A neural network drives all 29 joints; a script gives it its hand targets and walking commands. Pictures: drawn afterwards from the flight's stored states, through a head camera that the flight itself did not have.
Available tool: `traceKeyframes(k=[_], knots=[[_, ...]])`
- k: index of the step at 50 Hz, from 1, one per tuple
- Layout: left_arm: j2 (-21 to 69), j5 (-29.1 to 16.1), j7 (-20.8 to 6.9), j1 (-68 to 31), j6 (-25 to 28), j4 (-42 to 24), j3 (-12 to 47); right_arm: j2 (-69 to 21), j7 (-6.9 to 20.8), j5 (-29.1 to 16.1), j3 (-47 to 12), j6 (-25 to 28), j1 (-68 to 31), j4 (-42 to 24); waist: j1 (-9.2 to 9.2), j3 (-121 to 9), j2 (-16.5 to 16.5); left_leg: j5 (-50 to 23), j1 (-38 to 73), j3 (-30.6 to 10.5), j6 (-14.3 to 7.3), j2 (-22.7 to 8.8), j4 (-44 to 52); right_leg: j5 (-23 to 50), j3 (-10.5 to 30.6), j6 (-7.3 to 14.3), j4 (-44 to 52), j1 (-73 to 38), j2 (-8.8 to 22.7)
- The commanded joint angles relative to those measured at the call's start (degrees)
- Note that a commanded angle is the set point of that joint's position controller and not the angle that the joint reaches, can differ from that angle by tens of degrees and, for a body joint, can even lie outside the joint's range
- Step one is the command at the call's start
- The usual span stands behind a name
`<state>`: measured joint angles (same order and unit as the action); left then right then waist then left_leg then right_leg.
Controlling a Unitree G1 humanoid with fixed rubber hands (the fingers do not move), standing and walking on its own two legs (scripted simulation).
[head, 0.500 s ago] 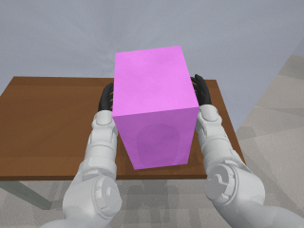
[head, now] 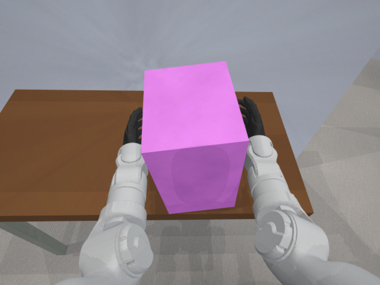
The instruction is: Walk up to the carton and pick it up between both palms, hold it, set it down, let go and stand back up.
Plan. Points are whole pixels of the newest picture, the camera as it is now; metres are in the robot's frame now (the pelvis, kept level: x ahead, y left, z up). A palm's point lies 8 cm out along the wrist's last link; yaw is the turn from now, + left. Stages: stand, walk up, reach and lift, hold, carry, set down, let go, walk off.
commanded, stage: set down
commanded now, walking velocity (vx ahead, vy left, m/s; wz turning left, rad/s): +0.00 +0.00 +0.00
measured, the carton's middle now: (194, 145) +0.42 +0.01 +0.02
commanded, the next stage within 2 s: none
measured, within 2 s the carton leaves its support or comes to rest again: rests again in 1.44 s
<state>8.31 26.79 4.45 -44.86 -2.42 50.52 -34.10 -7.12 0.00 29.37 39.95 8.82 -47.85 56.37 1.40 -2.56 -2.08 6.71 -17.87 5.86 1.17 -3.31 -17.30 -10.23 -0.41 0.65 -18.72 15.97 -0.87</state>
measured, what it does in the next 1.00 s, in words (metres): stands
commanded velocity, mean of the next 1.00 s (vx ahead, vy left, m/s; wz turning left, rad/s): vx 0.00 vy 0.00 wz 0.00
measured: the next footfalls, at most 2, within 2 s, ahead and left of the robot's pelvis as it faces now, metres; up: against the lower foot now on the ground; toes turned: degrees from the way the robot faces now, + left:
none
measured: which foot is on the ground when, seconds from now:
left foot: down 0.00-1.00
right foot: down 0.00-1.00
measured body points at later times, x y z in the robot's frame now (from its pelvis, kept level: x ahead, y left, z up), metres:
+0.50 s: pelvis +0.00 +0.00 +0.00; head +0.05 +0.02 +0.45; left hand +0.41 +0.15 +0.05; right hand +0.43 -0.12 +0.07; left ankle +0.01 +0.13 -0.75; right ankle -0.02 -0.11 -0.75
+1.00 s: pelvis +0.00 +0.00 +0.00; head +0.06 +0.03 +0.45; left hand +0.41 +0.14 +0.04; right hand +0.43 -0.12 +0.07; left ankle +0.01 +0.13 -0.75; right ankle -0.02 -0.11 -0.75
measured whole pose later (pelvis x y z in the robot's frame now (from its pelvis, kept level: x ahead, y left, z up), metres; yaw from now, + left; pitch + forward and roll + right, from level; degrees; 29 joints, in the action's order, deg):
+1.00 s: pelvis +0.00 +0.00 +0.00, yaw +0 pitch +7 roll +0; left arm 11.4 31.6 2.9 -43.5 -0.6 44.7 -37.7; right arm -9.4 3.3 31.3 40.8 7.5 -46.2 50.0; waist 0.4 0.1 -3.7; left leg 6.4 -16.6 6.3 0.7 -2.9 -16.4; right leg -10.3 -0.2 0.4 -18.7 15.2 -0.5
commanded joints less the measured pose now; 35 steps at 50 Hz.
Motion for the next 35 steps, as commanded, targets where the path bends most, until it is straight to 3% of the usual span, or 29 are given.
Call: traceKeyframes(k=[1, 6, 9, 14, 16, 19, 21, 22, 24, 27, 30, 35], knots=[[21.9, -0.36, -3.23, -39.64, 5.3, -6.28, 13.77, -26.99, 7.18, 1.13, -13.32, 3.57, -31.03, -0.53, 0.56, -36.04, 1.45, -19.87, 20.31, 3.37, -0.82, 1.3, -3.96, 26.0, -5.36, -4.12, -1.78, -8.34, -0.12], [20.43, 0.39, -4.08, -37.8, 4.85, -4.96, 12.33, -26.06, 7.1, 1.39, -12.3, 2.83, -30.29, -1.13, 0.15, -32.55, -0.11, -12.99, 16.91, 3.71, -1.89, 1.89, -1.64, 23.14, -4.66, -4.94, -1.33, -10.64, 0.58], [20.57, 0.66, -3.74, -38.21, 5.75, -6.78, 12.35, -26.24, 7.21, 1.14, -12.63, 3.2, -29.3, -1.06, 0.56, -33.71, 1.4, -15.6, 17.52, 3.8, -1.3, 1.78, -2.04, 24.65, -5.02, -4.66, -1.71, -10.57, 0.53], [20.97, 1.7, -3.63, -36.04, 5.93, -5.63, 11.67, -25.83, 7.15, 2.7, -11.32, 3.1, -28.12, -1.14, -0.19, -32.21, 0.44, -16.8, 19.09, 3.54, -1.26, 1.35, -2.6, 23.26, -5.39, -4.59, -1.43, -8.61, -0.04], [20.91, 2.27, -3.64, -35.13, 5.53, -5.48, 11.13, -25.34, 7.5, 2.51, -11.03, 2.91, -28.05, -1.6, 0.47, -31.64, 0.56, -17.78, 20.25, 3.45, -1.21, 1.27, -2.82, 21.19, -5.71, -4.11, -0.77, -7.11, -0.38], [20.64, 2.69, -3.29, -34.93, 5.11, -6.69, 11.38, -24.04, 7.56, 2.71, -9.29, 2.43, -26.69, -0.53, -0.2, -29.95, 2.66, -18.05, 22.7, 3.4, -0.56, 1.34, -3.08, 16.59, -5.89, -3.57, 0.69, -3.81, -0.43], [21.19, 2.82, -3.22, -34.47, 4.42, -7.41, 11.76, -24.18, 7.76, 2.93, -8.61, 1.67, -25.38, -0.13, -0.64, -28.12, 2.8, -17.46, 23.74, 3.16, -0.54, 1.23, -3.03, 13.53, -6.2, -3.33, 1.29, -2.04, -0.61], [20.78, 3.06, -3.25, -33.0, 3.91, -6.93, 10.84, -24.03, 7.97, 2.43, -9.25, 1.49, -25.51, -0.71, 0.14, -27.06, 1.76, -17.18, 23.47, 3.19, -0.97, 1.37, -2.95, 13.25, -6.15, -3.34, 1.63, -2.56, -0.65], [21.15, 2.79, -3.28, -32.85, 4.17, -7.68, 11.44, -24.07, 7.98, 2.85, -8.92, 1.73, -25.15, -1.37, -0.87, -28.81, 1.0, -18.04, 23.08, 3.01, -1.01, 1.2, -3.16, 15.56, -5.94, -3.6, 1.17, -3.03, -0.64], [21.1, 3.74, -3.56, -31.25, 3.86, -7.58, 10.36, -24.31, 7.87, 3.2, -9.21, 1.62, -24.04, -1.71, -0.15, -28.3, 1.69, -18.4, 22.38, 3.41, -1.36, 1.58, -3.25, 17.63, -5.69, -3.98, 0.65, -3.63, -0.25], [20.83, 3.89, -4.17, -30.32, 4.65, -7.23, 9.95, -25.9, 7.67, 2.96, -11.24, 2.29, -24.11, -2.0, 0.35, -27.21, 0.11, -17.97, 18.82, 3.63, -2.26, 1.89, -2.76, 23.93, -5.22, -5.02, -1.12, -7.82, 0.33], [20.93, 4.63, -4.68, -28.2, 4.83, -6.15, 9.32, -26.19, 7.56, 3.45, -11.02, 1.9, -22.26, -2.66, 0.03, -25.54, -0.12, -13.8, 16.8, 3.76, -2.69, 1.95, -1.54, 21.35, -4.71, -4.98, -0.77, -8.23, 0.6]])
